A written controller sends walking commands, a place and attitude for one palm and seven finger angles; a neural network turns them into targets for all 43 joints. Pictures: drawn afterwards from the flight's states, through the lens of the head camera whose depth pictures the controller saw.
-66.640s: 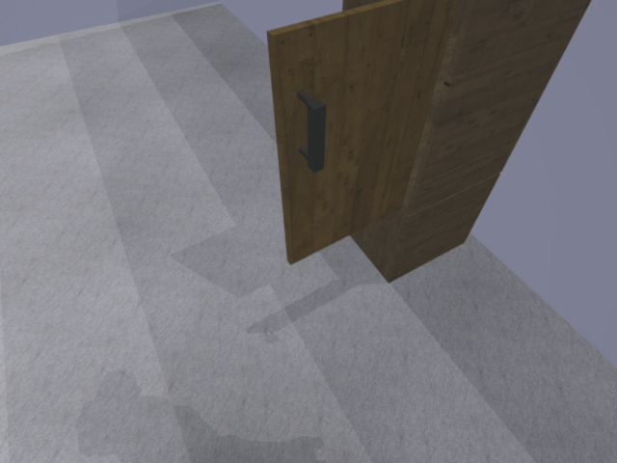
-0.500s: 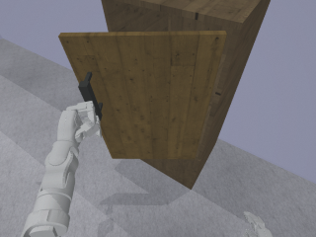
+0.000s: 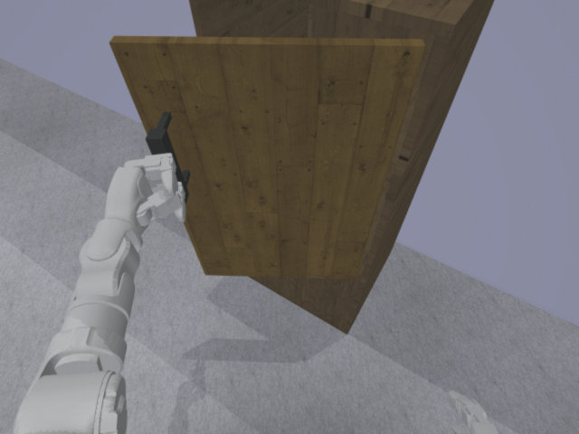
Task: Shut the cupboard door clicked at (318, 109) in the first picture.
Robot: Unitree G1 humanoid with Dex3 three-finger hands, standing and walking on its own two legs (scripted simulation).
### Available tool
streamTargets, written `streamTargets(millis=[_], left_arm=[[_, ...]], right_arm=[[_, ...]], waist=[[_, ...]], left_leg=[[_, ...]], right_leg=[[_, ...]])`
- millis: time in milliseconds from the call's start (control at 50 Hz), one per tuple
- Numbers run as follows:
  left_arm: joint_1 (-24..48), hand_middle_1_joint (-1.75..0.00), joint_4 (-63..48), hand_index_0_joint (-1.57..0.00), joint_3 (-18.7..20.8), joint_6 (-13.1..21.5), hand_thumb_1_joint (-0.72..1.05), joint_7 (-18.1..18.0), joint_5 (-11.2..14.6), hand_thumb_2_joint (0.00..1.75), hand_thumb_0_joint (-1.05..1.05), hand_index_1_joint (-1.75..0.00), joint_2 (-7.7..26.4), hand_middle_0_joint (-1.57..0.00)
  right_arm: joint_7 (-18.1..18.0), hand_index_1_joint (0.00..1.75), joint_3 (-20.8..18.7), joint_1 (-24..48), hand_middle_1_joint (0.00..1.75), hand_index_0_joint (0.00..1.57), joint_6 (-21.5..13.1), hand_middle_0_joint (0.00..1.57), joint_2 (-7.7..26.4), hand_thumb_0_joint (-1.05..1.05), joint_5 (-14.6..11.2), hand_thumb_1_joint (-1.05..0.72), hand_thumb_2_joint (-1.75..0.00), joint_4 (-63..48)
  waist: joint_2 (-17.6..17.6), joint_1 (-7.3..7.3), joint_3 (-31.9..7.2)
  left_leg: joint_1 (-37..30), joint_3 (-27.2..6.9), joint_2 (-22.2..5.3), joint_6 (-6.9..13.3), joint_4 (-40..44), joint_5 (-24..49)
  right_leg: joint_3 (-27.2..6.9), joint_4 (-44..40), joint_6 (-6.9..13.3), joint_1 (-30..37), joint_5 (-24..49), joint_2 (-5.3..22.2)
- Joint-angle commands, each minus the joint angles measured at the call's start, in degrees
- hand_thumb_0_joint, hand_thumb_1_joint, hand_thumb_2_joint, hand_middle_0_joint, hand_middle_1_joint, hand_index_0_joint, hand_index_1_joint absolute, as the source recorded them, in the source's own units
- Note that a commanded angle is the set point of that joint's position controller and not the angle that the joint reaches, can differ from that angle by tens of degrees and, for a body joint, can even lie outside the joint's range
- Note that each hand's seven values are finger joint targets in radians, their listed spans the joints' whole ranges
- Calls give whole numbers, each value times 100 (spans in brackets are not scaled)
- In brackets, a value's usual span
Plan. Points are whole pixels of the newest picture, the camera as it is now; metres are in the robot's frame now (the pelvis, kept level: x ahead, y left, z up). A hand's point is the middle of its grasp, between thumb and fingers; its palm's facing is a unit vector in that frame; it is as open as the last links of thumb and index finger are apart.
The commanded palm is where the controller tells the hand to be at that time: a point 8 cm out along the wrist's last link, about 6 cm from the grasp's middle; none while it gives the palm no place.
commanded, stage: push the door shut along its arc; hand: left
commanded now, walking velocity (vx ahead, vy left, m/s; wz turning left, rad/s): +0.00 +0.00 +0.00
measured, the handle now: (173, 159) +0.49 +0.19 +0.10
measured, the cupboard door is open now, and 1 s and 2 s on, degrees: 30 12 0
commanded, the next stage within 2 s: pull the fist back off the door in 1.60 s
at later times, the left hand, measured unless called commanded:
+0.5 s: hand (196, 170) +0.46 +0.15 +0.10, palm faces -0.19 -0.98 -0.01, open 3.2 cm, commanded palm +0.46 +0.20 +0.10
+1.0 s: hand (233, 139) +0.53 +0.10 +0.11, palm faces -0.34 -0.94 +0.01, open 3.1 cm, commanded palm +0.53 +0.16 +0.10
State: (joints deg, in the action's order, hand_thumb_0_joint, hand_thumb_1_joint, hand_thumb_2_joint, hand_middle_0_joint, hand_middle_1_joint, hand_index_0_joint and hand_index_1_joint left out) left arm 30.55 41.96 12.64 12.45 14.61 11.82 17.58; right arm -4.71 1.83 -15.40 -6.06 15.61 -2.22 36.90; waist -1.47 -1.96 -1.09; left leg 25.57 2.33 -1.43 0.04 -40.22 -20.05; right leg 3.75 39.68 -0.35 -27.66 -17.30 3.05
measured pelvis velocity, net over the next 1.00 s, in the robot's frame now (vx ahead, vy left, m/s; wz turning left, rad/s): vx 0.00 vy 0.01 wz -0.02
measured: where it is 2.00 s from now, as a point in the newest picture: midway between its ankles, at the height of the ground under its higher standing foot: outside the picture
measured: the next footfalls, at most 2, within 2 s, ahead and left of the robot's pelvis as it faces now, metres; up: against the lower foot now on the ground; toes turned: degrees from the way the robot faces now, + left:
none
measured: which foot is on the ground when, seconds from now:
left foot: down 0.00-1.00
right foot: down 0.00-1.00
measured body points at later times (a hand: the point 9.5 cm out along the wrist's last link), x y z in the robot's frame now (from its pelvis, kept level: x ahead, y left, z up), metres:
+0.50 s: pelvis +0.00 +0.01 -0.01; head +0.07 +0.01 +0.43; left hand +0.46 +0.21 +0.11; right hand +0.06 -0.26 -0.13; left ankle +0.00 +0.12 -0.72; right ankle +0.03 -0.12 -0.72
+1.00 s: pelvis +0.00 +0.01 -0.02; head +0.12 +0.00 +0.41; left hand +0.54 +0.16 +0.11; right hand +0.00 -0.28 -0.13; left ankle +0.00 +0.12 -0.72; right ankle +0.03 -0.12 -0.72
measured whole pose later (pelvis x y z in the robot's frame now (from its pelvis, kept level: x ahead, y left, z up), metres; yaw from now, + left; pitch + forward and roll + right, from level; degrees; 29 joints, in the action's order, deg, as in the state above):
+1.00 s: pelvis +0.00 +0.01 -0.02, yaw -1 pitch +17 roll -1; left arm 62.7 70.4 15.9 13.7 25.7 8.0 28.7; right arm -3.4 1.4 -21.9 -4.2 17.6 -0.4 38.7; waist -1.8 -11.5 -2.7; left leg 43.6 2.3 -2.7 0.5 -49.7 -23.3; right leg 3.3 46.7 -0.5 -44.9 -18.9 2.1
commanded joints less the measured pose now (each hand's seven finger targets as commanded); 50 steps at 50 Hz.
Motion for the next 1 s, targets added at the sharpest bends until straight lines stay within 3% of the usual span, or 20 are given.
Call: streamTargets(millis=[0, 60, 80, 140, 240, 300, 340, 380, 400, 500, 580, 640, 700, 740, 760, 800, 860, 880, 920, 980], left_arm=[[2927, -150, -805, -130, 172, 369, 90, 183, 106, 90, 0, -150, 1087, -130], [3051, -150, -746, -130, 165, 452, 90, 273, 103, 90, 0, -150, 1140, -130], [3194, -150, -781, -130, 11, 485, 90, 308, 80, 90, 0, -150, 984, -130], [3566, -150, -541, -130, -167, 556, 90, 360, 68, 90, 0, -150, 835, -130], [4006, -150, -61, -130, 201, 649, 90, 407, 46, 90, 0, -150, 1324, -130], [4203, -150, 130, -130, 83, 696, 90, 464, -37, 90, 0, -150, 1248, -130], [4253, -150, 330, -130, 199, 747, 90, 511, -73, 90, 0, -150, 1472, -130], [4598, -150, 400, -130, 9, 762, 90, 595, -71, 90, 0, -150, 1298, -130], [4668, -150, 503, -130, 18, 767, 90, 635, -62, 90, 0, -150, 1318, -130], [5102, -150, 926, -130, 232, 708, 90, 814, -32, 90, 0, -150, 1668, -130], [5368, -150, 1110, -130, 88, 709, 90, 936, -80, 90, 0, -150, 1637, -130], [5434, -150, 1366, -130, 353, 673, 90, 996, -72, 90, 0, -150, 2000, -130], [5868, -150, 1423, -130, 96, 616, 90, 1072, -144, 90, 0, -150, 1836, -130], [6018, -150, 1543, -130, 107, 589, 90, 1078, -168, 90, 0, -150, 1899, -130], [6190, -150, 1479, -130, 276, 594, 90, 1068, -196, 90, 0, -150, 2155, -130], [6107, -150, 1506, -130, 213, 548, 90, 1120, -175, 90, 0, -150, 2012, -130], [6312, -150, 1384, -130, 536, 562, 90, 1120, -221, 90, 0, -150, 2470, -130], [6102, -150, 1554, -130, 516, 527, 90, 1140, -241, 90, 0, -150, 2395, -130], [6218, -150, 1560, -130, 406, 493, 90, 1144, -274, 90, 0, -150, 2284, -130], [5984, -150, 1776, -130, 713, 420, 90, 1128, -317, 90, 0, -150, 2652, -130]], right_arm=[[-46, 30, -294, -87, 30, 20, -211, 20, 809, 0, -14, -90, -90, -633], [-36, 30, -317, -192, 30, 20, -201, 20, 841, 0, -8, -90, -90, -641], [-21, 30, -320, -222, 30, 20, -199, 20, 821, 0, -10, -90, -90, -637], [-6, 30, -336, -377, 30, 20, -206, 20, 856, 0, 16, -90, -90, -552], [-2, 30, -343, -532, 30, 20, -146, 20, 945, 0, 33, -90, -90, -459], [45, 30, -334, -585, 30, 20, -128, 20, 915, 0, 46, -90, -90, -443], [31, 30, -342, -693, 30, 20, -96, 20, 974, 0, 59, -90, -90, -415], [51, 30, -342, -696, 30, 20, -94, 20, 956, 0, 53, -90, -90, -378], [53, 30, -352, -733, 30, 20, -88, 20, 982, 0, 55, -90, -90, -360], [22, 30, -351, -899, 30, 20, -60, 20, 1066, 0, 68, -90, -90, -281], [29, 30, -339, -965, 30, 20, -56, 20, 1068, 0, 83, -90, -90, -238], [5, 30, -346, -1122, 30, 20, -27, 20, 1138, 0, 96, -90, -90, -209], [25, 30, -345, -1151, 30, 20, -19, 20, 1126, 0, 96, -90, -90, -157], [16, 30, -341, -1238, 30, 20, -23, 20, 1149, 0, 107, -90, -90, -138], [16, 30, -362, -1302, 30, 20, -16, 20, 1179, 0, 118, -90, -90, -92], [43, 30, -361, -1307, 30, 20, -17, 20, 1152, 0, 127, -90, -90, -133], [45, 30, -370, -1454, 30, 20, 11, 20, 1180, 0, 167, -90, -90, -119], [60, 30, -374, -1413, 30, 20, 27, 20, 1159, 0, 154, -90, -90, -155], [66, 30, -379, -1449, 30, 20, 56, 20, 1149, 0, 165, -90, -90, -130], [77, 30, -375, -1514, 30, 20, 125, 20, 1183, 0, 171, -90, -90, -197]], waist=[[241, -212, -1730], [126, -215, -2015], [-1, -249, -2124], [-33, -373, -2073], [22, -380, -2134], [-138, -429, -2222], [31, -452, -2272], [-166, -569, -2220], [-20, -602, -2211], [85, -723, -2328], [-241, -831, -2459], [94, -882, -2531], [-248, -1014, -2494], [-293, -1080, -2537], [-304, -1097, -2719], [-450, -1046, -2919], [-367, -1028, -3360], [-453, -986, -3293], [-429, -1063, -3137], [-170, -993, -3123]], left_leg=[[-367, -245, 186, 88, 540, 851], [-504, -259, 174, 89, 469, 1094], [-603, -271, 175, 76, 440, 1230], [-688, -349, 150, 61, 373, 1264], [-507, -376, 158, 66, 320, 1126], [-515, -380, 139, 47, 277, 1170], [-423, -405, 130, 67, 230, 1226], [-423, -398, 124, 54, 185, 1169], [-386, -418, 116, 56, 170, 1105], [-115, -423, 130, 95, 49, 977], [-133, -435, 134, 97, -86, 987], [92, -430, 135, 144, -181, 1073], [104, -447, 125, 123, -244, 944], [75, -466, 133, 146, -316, 995], [23, -495, 99, 136, -349, 1068], [-72, -474, 111, 131, -404, 1226], [-103, -496, 108, 142, -488, 1627], [-44, -455, 121, 137, -510, 1622], [-10, -455, 104, 134, -526, 1642], [303, -397, 121, 154, -536, 1627]], right_leg=[[-177, -389, 150, 686, 1119, -257], [-169, -289, 166, 681, 1332, -265], [-145, -237, 176, 626, 1440, -274], [-81, -186, 180, 315, 1307, -314], [-96, -121, 197, 234, 1180, -325], [-105, -72, 189, 107, 1208, -322], [-101, -36, 194, 112, 1224, -338], [-116, -25, 181, -63, 1214, -335], [-109, -26, 176, -88, 1170, -341], [-151, 28, 165, -124, 1141, -347], [-167, 85, 159, -373, 1093, -348], [-172, 131, 151, -266, 1208, -368], [-178, 140, 137, -588, 1048, -363], [-163, 173, 149, -725, 991, -383], [-179, 183, 133, -713, 1054, -380], [-175, 218, 149, -695, 1169, -390], [-175, 325, 130, -459, 1542, -410], [-189, 315, 137, -460, 1564, -409], [-160, 316, 127, -570, 1577, -420], [-192, 332, 119, -295, 1736, -441]])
